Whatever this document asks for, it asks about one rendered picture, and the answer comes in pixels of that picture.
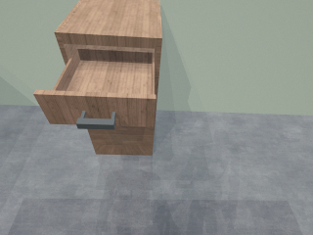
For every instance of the handle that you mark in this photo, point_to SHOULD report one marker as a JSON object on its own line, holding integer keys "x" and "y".
{"x": 96, "y": 123}

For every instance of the drawer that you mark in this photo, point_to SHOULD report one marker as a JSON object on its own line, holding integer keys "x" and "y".
{"x": 102, "y": 81}

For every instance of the cabinet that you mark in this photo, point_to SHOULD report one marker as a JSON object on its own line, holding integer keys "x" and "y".
{"x": 132, "y": 25}

